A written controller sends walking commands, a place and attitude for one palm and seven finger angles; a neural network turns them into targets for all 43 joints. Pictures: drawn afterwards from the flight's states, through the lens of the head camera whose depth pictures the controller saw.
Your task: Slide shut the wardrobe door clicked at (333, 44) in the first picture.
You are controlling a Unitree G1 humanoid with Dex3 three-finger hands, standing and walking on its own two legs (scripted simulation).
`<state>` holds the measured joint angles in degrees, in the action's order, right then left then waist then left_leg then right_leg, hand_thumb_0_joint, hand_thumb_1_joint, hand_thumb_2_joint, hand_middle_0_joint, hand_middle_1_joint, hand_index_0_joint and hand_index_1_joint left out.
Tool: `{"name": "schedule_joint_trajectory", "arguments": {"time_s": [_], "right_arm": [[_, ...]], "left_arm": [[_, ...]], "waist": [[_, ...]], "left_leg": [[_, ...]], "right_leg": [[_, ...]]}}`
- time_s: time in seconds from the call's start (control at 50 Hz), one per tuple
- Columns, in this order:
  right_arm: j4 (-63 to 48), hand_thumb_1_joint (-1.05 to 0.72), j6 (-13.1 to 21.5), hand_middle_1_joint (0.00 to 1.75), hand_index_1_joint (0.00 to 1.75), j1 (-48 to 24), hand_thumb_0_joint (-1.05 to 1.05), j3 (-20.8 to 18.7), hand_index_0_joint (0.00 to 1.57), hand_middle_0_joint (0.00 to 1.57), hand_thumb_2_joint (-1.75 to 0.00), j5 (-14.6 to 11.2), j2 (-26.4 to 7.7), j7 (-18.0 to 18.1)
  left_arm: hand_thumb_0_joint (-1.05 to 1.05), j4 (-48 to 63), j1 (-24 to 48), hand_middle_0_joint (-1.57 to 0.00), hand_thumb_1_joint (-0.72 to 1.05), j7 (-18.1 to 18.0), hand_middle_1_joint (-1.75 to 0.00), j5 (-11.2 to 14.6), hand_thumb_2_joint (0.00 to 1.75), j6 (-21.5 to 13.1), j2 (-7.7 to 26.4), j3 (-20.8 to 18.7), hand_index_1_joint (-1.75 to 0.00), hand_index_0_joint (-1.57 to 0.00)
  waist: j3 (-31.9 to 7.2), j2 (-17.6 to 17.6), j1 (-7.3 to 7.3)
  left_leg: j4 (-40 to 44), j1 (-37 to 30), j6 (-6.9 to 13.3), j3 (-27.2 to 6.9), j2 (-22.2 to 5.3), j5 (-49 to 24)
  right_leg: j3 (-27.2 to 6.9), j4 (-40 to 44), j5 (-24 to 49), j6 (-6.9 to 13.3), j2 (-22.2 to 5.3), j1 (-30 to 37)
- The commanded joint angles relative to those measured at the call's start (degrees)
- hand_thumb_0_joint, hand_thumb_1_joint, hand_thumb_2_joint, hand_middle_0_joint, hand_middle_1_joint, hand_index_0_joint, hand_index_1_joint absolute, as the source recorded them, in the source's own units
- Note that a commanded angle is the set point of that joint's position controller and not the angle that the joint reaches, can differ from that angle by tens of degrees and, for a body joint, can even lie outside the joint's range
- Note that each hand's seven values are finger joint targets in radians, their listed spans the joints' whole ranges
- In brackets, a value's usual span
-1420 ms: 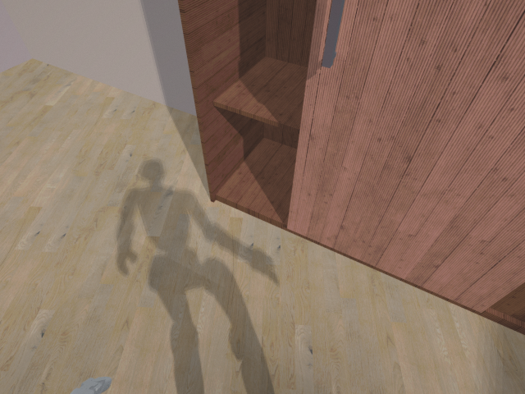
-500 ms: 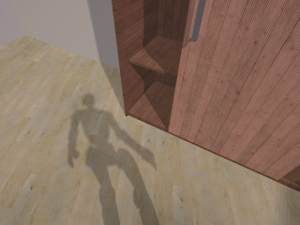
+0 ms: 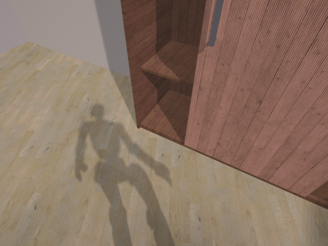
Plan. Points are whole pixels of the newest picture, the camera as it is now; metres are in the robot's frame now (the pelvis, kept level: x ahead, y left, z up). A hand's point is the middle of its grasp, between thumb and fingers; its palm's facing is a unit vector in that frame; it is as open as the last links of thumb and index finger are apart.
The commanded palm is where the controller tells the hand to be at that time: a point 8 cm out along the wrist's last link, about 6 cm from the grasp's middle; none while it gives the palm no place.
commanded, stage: look at it before walking up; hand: right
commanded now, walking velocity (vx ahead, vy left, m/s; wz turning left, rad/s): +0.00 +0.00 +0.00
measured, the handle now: (219, 11) +0.88 -0.16 +0.21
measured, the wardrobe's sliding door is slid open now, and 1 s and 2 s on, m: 0.41 0.41 0.41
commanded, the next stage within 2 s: walk to a spot facing it in 0.12 s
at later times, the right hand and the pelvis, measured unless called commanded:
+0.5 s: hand out of the picture +0.05 -0.22 -0.18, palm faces -0.09 +0.96 -0.27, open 7.4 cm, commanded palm none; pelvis -0.01 +0.00 -0.01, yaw +6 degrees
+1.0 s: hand out of the picture +0.07 -0.21 -0.18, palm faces -0.27 +0.94 -0.22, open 7.4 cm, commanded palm none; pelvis -0.04 -0.03 -0.01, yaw +21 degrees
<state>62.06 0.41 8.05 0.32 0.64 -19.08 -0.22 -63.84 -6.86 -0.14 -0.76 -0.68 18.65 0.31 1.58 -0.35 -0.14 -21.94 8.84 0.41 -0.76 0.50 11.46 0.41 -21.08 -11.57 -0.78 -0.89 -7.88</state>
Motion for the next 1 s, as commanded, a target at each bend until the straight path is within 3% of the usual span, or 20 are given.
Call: {"name": "schedule_joint_trajectory", "arguments": {"time_s": [0.0, 0.22, 0.3, 0.34, 0.42, 0.46, 0.5, 0.54, 0.56, 0.58, 0.6, 0.62, 0.64, 0.68, 0.76, 0.82, 0.9, 0.94, 0.96, 0.98], "right_arm": [[-3.6, -0.9, 1.3, 0.3, 0.3, -2.1, 0.0, -2.2, 0.2, 0.2, -0.9, 0.0, -11.8, 1.0], [-3.5, -0.9, 1.2, 0.3, 0.3, -2.0, 0.0, -2.1, 0.2, 0.2, -0.9, 0.0, -11.9, 0.9], [-4.3, -0.9, -1.0, 0.3, 0.3, 1.5, 0.0, -1.8, 0.2, 0.2, -0.9, 0.1, -6.0, 1.1], [-5.9, -0.9, -1.8, 0.3, 0.3, 2.1, 0.0, -2.4, 0.2, 0.2, -0.9, 0.3, -6.3, 1.0], [-9.3, -0.9, -2.6, 0.3, 0.3, 3.0, 0.0, -3.3, 0.2, 0.2, -0.9, 0.6, -5.6, 0.4], [-10.5, -0.9, -2.8, 0.3, 0.3, 3.9, 0.0, -3.6, 0.2, 0.2, -0.9, 0.6, -4.6, 0.1], [-11.1, -0.9, -3.2, 0.3, 0.3, 6.3, 0.0, -4.1, 0.2, 0.2, -0.9, 0.6, -2.7, -0.3], [-11.4, -0.9, -3.0, 0.3, 0.3, 9.3, 0.0, -4.7, 0.2, 0.2, -0.9, 0.5, -1.6, -0.6], [-10.8, -0.9, -2.7, 0.3, 0.3, 12.3, 0.0, -5.1, 0.2, 0.2, -0.9, 0.7, -2.0, -0.6], [-10.8, -0.9, -1.9, 0.3, 0.3, 13.9, 0.0, -5.7, 0.2, 0.2, -0.9, 1.4, -5.0, -0.3], [-11.3, -0.9, -1.3, 0.3, 0.3, 14.2, 0.0, -6.3, 0.2, 0.2, -0.9, 1.3, -9.7, 0.6], [-12.0, -0.9, -1.4, 0.3, 0.3, 14.2, 0.0, -6.4, 0.2, 0.2, -0.9, 0.6, -8.7, 1.3], [-12.6, -0.9, -1.4, 0.3, 0.3, 10.1, 0.0, -6.3, 0.2, 0.2, -0.9, 0.7, -7.6, 1.4], [-13.9, -0.9, -1.1, 0.3, 0.3, 7.1, 0.0, -5.8, 0.2, 0.2, -0.9, 0.5, -5.0, 1.5], [-13.4, -0.9, -1.1, 0.3, 0.3, 8.9, 0.0, -6.2, 0.2, 0.2, -0.9, 0.6, -4.8, 1.2], [-13.1, -0.9, -1.5, 0.3, 0.3, 10.4, 0.0, -6.5, 0.2, 0.2, -0.9, 0.7, -5.1, 1.1], [-14.2, -0.9, -2.2, 0.3, 0.3, 8.2, 0.0, -7.0, 0.2, 0.2, -0.9, 1.1, -5.8, 1.0], [-14.7, -0.9, -2.6, 0.3, 0.3, 5.8, 0.0, -6.9, 0.2, 0.2, -0.9, 0.9, -6.0, 0.8], [-14.9, -0.9, -2.7, 0.3, 0.3, 5.1, 0.0, -6.8, 0.2, 0.2, -0.9, 0.7, -5.2, 0.7], [-16.0, -0.9, -2.8, 0.3, 0.3, 3.7, 0.0, -6.5, 0.2, 0.2, -0.9, 0.4, -3.3, 0.3]], "left_arm": [[0.0, 3.5, 2.4, -0.2, 0.9, -0.6, -0.3, 0.3, 0.9, -1.2, 11.5, -2.2, -0.3, -0.2], [0.0, 3.4, 2.5, -0.2, 0.9, -0.7, -0.3, 0.2, 0.9, -1.1, 11.8, -2.2, -0.3, -0.2], [0.0, 4.0, -1.7, -0.2, 0.9, -1.2, -0.3, 0.1, 0.9, 0.2, 5.2, -1.8, -0.3, -0.2], [0.0, 5.7, -2.7, -0.2, 0.9, -1.5, -0.3, 0.1, 0.9, 0.8, 5.7, -2.5, -0.3, -0.2], [0.0, 9.0, -2.5, -0.2, 0.9, -1.6, -0.3, -0.1, 0.9, 1.3, 6.5, -4.0, -0.3, -0.2], [0.0, 10.3, -2.0, -0.2, 0.9, -1.6, -0.3, 0.0, 0.9, 1.2, 7.2, -4.7, -0.3, -0.2], [0.0, 11.8, 0.2, -0.2, 0.9, -1.5, -0.3, -0.1, 0.9, 0.9, 7.6, -5.4, -0.3, -0.2], [0.0, 13.3, 2.6, -0.2, 0.9, -1.5, -0.3, -0.3, 0.9, 0.8, 6.9, -5.6, -0.3, -0.2], [0.0, 13.9, 3.9, -0.2, 0.9, -1.4, -0.3, -0.3, 0.9, 1.0, 6.7, -5.8, -0.3, -0.2], [0.0, 14.5, 2.7, -0.2, 0.9, -1.3, -0.3, 0.0, 0.9, 1.6, 3.9, -5.5, -0.3, -0.2], [0.0, 16.3, 1.5, -0.2, 0.9, -1.0, -0.3, 0.1, 0.9, 1.8, -0.3, -4.7, -0.3, -0.2], [0.0, 15.9, 2.1, -0.2, 0.9, -1.4, -0.3, 0.2, 0.9, 2.4, 1.4, -4.8, -0.3, -0.2], [0.0, 15.4, 1.9, -0.2, 0.9, -1.3, -0.3, 0.3, 0.9, 2.1, 1.3, -5.1, -0.3, -0.2], [0.0, 14.3, 0.2, -0.2, 0.9, -1.1, -0.3, -0.1, 0.9, 1.9, 0.9, -5.1, -0.3, -0.2], [0.0, 14.4, 0.1, -0.2, 0.9, -1.3, -0.3, 0.1, 0.9, 2.0, -0.6, -4.9, -0.3, -0.2], [0.0, 15.4, 2.0, -0.2, 0.9, -1.5, -0.3, 0.3, 0.9, 1.9, -1.1, -4.8, -0.3, -0.2], [0.0, 16.1, 0.2, -0.2, 0.9, -1.7, -0.3, 0.9, 0.9, 1.3, -1.2, -4.7, -0.3, -0.2], [0.0, 15.3, -4.3, -0.2, 0.9, -2.1, -0.3, 1.1, 0.9, 0.9, -1.0, -4.8, -0.3, -0.2], [0.0, 14.5, -7.3, -0.2, 0.9, -2.2, -0.3, 1.0, 0.9, 0.6, -0.5, -4.8, -0.3, -0.2], [0.0, 14.1, -11.1, -0.2, 0.9, -2.5, -0.3, 0.6, 0.9, -0.1, 2.4, -5.2, -0.3, -0.2]], "waist": [[-3.7, 0.6, 0.03], [-2.9, 0.3, 0.07], [-2.8, -0.1, 0.42], [-1.8, -0.8, 0.56], [-1.7, 1.9, 0.44], [-1.6, 5.7, 0.04], [-1.7, 10.7, -1.42], [-2.0, 10.8, -3.21], [-2.0, 5.7, -5.0], [-1.0, -8.7, -5.19], [-0.6, -20.9, -3.87], [-2.7, -15.5, -4.51], [-1.2, -11.4, -2.31], [-3.0, -5.8, -0.85], [-5.5, -5.7, -1.48], [-5.3, -6.4, -2.76], [-6.0, -8.9, -2.22], [-6.7, -8.5, -0.13], [-8.0, -7.7, 0.99], [-8.7, -1.8, 3.13]], "left_leg": [[3.8, -0.9, 1.3, -5.8, -7.2, -8.7], [4.4, 0.2, 1.3, -6.2, -6.9, -7.5], [0.0, 3.8, 0.8, -7.7, -6.3, -12.1], [-2.0, 6.4, 1.0, -8.8, -5.7, -11.2], [-8.0, 11.6, 0.8, -8.7, -2.9, -7.6], [-14.4, 12.6, 0.2, -6.3, -0.9, -4.7], [-25.2, 11.8, -0.8, -1.6, 0.4, 8.6], [-24.9, 8.0, -1.0, -0.5, -2.0, 13.6], [-17.4, 4.6, -0.5, -1.4, -2.2, 8.0], [-4.0, 3.3, 1.5, -12.8, -7.6, -4.6], [4.6, 2.6, 7.2, -32.6, -19.6, -16.8], [7.5, 4.8, 8.4, -34.1, -18.8, -9.8], [6.1, 4.8, 9.6, -31.9, -16.8, -6.3], [3.4, 4.6, 9.8, -25.5, -13.4, -9.7], [2.3, 1.2, 9.6, -23.2, -11.2, -12.5], [2.6, 0.7, 10.0, -25.5, -10.4, -12.5], [2.5, 3.3, 9.4, -28.0, -9.4, -11.7], [1.6, 7.1, 6.9, -27.7, -7.3, -10.0], [0.7, 11.5, 4.5, -26.0, -4.8, -2.6], [-4.6, 21.1, 1.7, -21.2, 0.0, 11.0]], "right_leg": [[-4.9, 3.1, 7.6, 2.0, -5.9, 1.2], [-4.7, 3.5, 6.7, 1.9, -6.0, 1.8], [-1.1, -1.1, 6.5, 0.9, -6.6, 1.7], [-0.3, -2.6, 3.7, 1.0, -7.0, 0.3], [-1.6, -3.1, -1.3, 2.5, -9.8, -1.2], [-3.7, -1.4, -2.6, 4.2, -13.1, -3.1], [-5.5, 0.7, 0.8, 7.7, -18.4, -6.6], [-2.6, -3.9, 6.6, 8.4, -19.6, -9.5], [0.6, -11.6, 5.8, 6.1, -17.2, -12.1], [7.0, -27.5, -3.3, 0.8, -8.4, -16.9], [5.7, -40.6, -22.3, -2.2, -0.3, -26.8], [-2.6, -44.7, -20.5, -1.4, -1.4, -24.3], [-3.7, -46.6, -16.7, -1.3, -2.2, -25.6], [-3.0, -45.0, -11.4, -1.9, -3.2, -23.1], [-1.6, -38.2, -11.2, -2.6, -1.8, -20.9], [-1.5, -32.2, -12.3, -2.5, -0.5, -19.2], [-1.7, -20.4, -13.9, -1.4, 0.9, -12.7], [-0.9, -10.4, -9.7, -0.6, 2.3, -5.2], [-0.7, -4.2, -6.2, 0.0, 2.0, 2.4], [-6.9, 3.1, -10.8, 2.4, -4.5, 11.1]]}}
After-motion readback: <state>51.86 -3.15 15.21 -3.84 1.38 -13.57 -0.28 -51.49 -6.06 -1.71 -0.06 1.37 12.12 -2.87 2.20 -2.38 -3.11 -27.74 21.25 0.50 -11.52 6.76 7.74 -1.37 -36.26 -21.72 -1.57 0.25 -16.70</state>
